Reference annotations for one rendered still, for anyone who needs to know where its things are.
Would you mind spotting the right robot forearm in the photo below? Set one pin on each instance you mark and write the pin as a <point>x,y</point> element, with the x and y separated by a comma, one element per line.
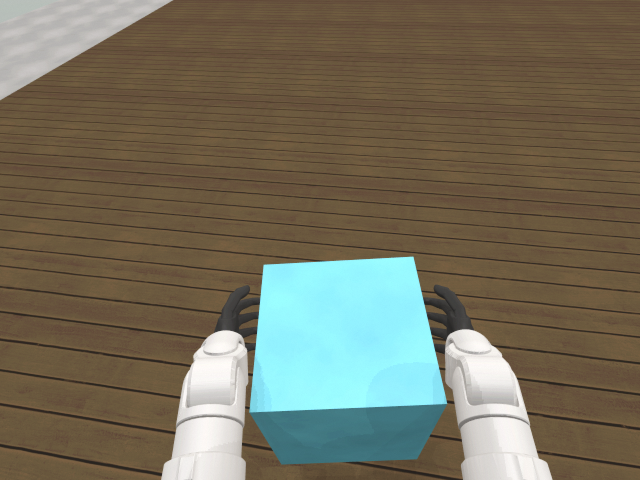
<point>491,414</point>

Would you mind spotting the left robot hand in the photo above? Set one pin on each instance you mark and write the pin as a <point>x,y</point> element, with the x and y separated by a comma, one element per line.
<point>231,320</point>

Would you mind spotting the left robot forearm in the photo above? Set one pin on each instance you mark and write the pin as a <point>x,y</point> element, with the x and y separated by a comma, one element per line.
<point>211,415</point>

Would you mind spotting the right robot hand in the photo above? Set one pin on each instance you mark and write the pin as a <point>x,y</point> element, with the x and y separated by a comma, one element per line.
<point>456,318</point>

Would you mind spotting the carton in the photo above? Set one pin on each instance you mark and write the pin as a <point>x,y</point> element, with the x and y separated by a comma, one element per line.
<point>345,368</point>

